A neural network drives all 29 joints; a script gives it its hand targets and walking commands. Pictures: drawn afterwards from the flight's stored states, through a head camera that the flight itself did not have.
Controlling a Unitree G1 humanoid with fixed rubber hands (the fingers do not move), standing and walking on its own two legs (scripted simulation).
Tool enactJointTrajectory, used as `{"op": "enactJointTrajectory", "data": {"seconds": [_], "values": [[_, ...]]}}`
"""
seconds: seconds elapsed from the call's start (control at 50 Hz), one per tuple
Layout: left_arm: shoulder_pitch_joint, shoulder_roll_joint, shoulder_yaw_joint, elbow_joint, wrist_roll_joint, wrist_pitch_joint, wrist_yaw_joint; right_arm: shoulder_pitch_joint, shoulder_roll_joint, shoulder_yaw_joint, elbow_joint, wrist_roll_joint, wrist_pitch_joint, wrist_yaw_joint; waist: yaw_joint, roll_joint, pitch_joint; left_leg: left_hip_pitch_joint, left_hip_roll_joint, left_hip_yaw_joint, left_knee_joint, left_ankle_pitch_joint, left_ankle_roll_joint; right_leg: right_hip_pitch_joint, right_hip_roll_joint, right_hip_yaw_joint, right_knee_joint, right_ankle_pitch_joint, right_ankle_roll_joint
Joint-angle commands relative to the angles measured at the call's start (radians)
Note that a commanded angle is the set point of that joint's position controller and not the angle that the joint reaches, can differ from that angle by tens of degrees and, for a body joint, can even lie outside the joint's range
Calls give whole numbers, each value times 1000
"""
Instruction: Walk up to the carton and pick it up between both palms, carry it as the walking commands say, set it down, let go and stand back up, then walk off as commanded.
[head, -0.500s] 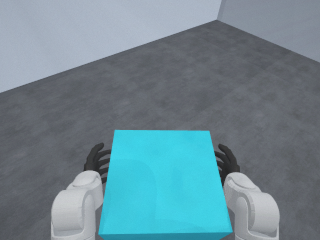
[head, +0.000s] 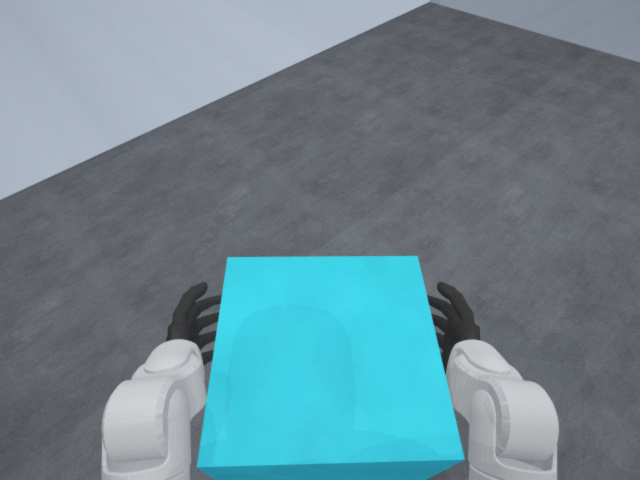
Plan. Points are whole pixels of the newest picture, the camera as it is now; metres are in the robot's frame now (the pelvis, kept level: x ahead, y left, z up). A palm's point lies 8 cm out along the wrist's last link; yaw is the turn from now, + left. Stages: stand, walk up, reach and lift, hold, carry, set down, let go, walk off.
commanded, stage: carry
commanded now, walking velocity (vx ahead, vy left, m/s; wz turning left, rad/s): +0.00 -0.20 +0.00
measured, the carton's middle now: (322, 385) +0.23 -0.01 +0.01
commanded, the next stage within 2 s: none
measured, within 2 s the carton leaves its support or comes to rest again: neither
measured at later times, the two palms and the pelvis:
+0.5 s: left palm (308, 399) +0.20 +0.01 +0.08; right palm (612, 406) +0.18 -0.29 +0.07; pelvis -0.07 -0.12 -0.01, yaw -4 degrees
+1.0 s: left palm (360, 477) +0.13 -0.04 +0.09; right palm out of the picture +0.11 -0.34 +0.09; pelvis -0.14 -0.17 +0.00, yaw -2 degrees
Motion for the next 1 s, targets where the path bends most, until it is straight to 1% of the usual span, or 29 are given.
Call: {"op": "enactJointTrajectory", "data": {"seconds": [0.0,0.06,0.1,0.14,0.18,0.2,0.22,0.24,0.26,0.28,0.3,0.32,0.36,0.38,0.4,0.42,0.44,0.5,0.54,0.64,0.7,0.72,0.78,0.8,0.84,0.88,0.9,0.94,0.98], "values": [[-350,-806,-578,-189,-288,-57,-154,-467,835,727,-197,285,-10,81,17,-204,-374,-121,-28,-36,-131,-114,1,454,-250,340,-189,758,47],[-411,-806,-594,-238,-299,-75,-149,-455,829,704,-202,289,-25,82,14,-161,-428,-50,-37,-22,-266,-146,2,471,-244,320,-204,785,41],[-404,-819,-602,-269,-307,-83,-147,-420,842,701,-215,292,-33,83,11,-203,-468,12,-39,-14,-367,-122,7,484,-232,285,-211,810,61],[-442,-802,-592,-262,-298,-91,-144,-459,818,681,-220,294,-45,83,-3,-211,-494,174,-37,8,-566,-79,27,411,-197,224,-254,760,131],[-440,-812,-624,-309,-306,-91,-139,-372,831,679,-240,287,-47,84,-51,-231,-480,459,-8,50,-930,2,77,198,-108,115,-205,721,330],[-431,-797,-624,-298,-303,-88,-138,-383,817,666,-253,279,-52,83,-73,-54,-490,601,173,-147,-1072,105,150,20,-49,82,76,541,397],[-454,-805,-635,-329,-313,-94,-135,-440,811,648,-249,283,-65,84,-34,420,-518,514,528,-618,-941,322,261,-116,-14,171,550,-183,309],[-452,-803,-626,-366,-320,-97,-133,-354,814,650,-245,292,-63,85,-29,327,-401,349,578,-606,-957,375,315,-245,-50,282,769,-267,254],[-408,-814,-625,-339,-316,-91,-129,-345,819,648,-232,292,-52,92,-13,199,-344,254,505,-498,-932,324,260,-239,-86,344,820,-246,203],[-406,-846,-660,-302,-317,-82,-127,-380,828,659,-223,285,-48,101,2,143,-361,260,442,-400,-876,235,222,-230,-118,320,767,-214,180],[-361,-821,-645,-251,-294,-73,-131,-388,801,674,-202,287,-39,106,14,138,-356,270,388,-324,-844,188,187,-239,-139,262,588,-217,180],[-352,-799,-612,-226,-283,-64,-130,-405,796,682,-190,293,-32,103,17,139,-365,293,334,-253,-809,267,164,-194,-138,186,365,-234,172],[-335,-740,-581,-177,-272,-47,-127,-417,749,672,-163,271,-14,89,40,154,-387,220,249,-156,-715,357,99,80,-66,43,-11,-125,176],[-346,-719,-582,-177,-277,-43,-125,-382,735,653,-127,253,-4,77,37,121,-404,148,192,-136,-629,357,77,222,-55,98,-105,-72,180],[-366,-717,-564,-160,-281,-45,-132,-423,733,659,-145,252,-2,72,28,-90,-366,53,106,-76,-515,144,32,283,-111,217,-190,98,176],[-433,-680,-526,-123,-274,-50,-137,-485,721,655,-138,244,1,68,3,-412,-353,-36,-18,-29,-348,-178,-29,291,-359,494,-217,496,133],[-397,-717,-541,-142,-277,-55,-143,-476,743,675,-136,263,0,72,10,-405,-326,32,-2,-107,-242,-230,-38,186,-368,440,-217,560,79],[-352,-774,-552,-169,-274,-42,-154,-419,807,708,-107,267,-1,80,6,-203,-311,2,-25,-98,-172,-99,-17,206,-285,342,-230,497,114],[-347,-749,-537,-153,-258,-48,-153,-443,808,719,-100,276,-6,81,9,-200,-349,-17,-28,-95,-158,-63,-12,301,-272,324,-191,629,130],[-322,-747,-538,-142,-251,-48,-153,-433,802,730,-121,285,-7,76,12,-171,-445,0,-38,-97,-248,-90,-8,473,-288,362,-153,883,93],[-354,-774,-573,-194,-265,-61,-151,-401,816,720,-127,287,-18,81,14,-132,-473,41,-43,-103,-382,-106,10,478,-292,392,-184,801,60],[-358,-781,-577,-191,-265,-63,-151,-420,812,725,-144,287,-22,82,14,-154,-475,67,-43,-99,-423,-113,16,450,-291,399,-207,715,51],[-365,-789,-592,-215,-268,-68,-145,-393,808,710,-140,289,-26,87,13,-134,-483,138,-57,-82,-600,-84,29,435,-278,373,-214,644,44],[-382,-794,-602,-232,-271,-70,-144,-395,808,704,-147,290,-28,92,11,-140,-498,199,-60,-76,-676,-72,36,394,-267,358,-223,541,43],[-396,-779,-599,-224,-270,-70,-142,-413,798,696,-149,290,-35,96,-15,-119,-512,386,-36,-78,-900,139,61,278,-221,293,-220,333,92],[-390,-771,-606,-243,-274,-66,-140,-361,783,673,-123,276,-34,97,-20,31,-505,461,94,-214,-900,200,129,138,-119,196,-146,176,176],[-399,-762,-602,-240,-267,-64,-141,-373,777,671,-113,278,-34,100,-20,71,-473,399,147,-272,-943,40,176,110,-52,159,-128,24,205],[-379,-754,-618,-221,-252,-52,-135,-352,751,651,-78,256,-26,104,-12,162,-399,188,231,-340,-979,-114,210,181,-32,150,24,-45,156],[-393,-727,-581,-144,-220,-47,-132,-415,721,630,-43,252,-16,110,5,75,-341,18,190,-258,-991,-228,167,245,-19,147,17,-43,135]]}}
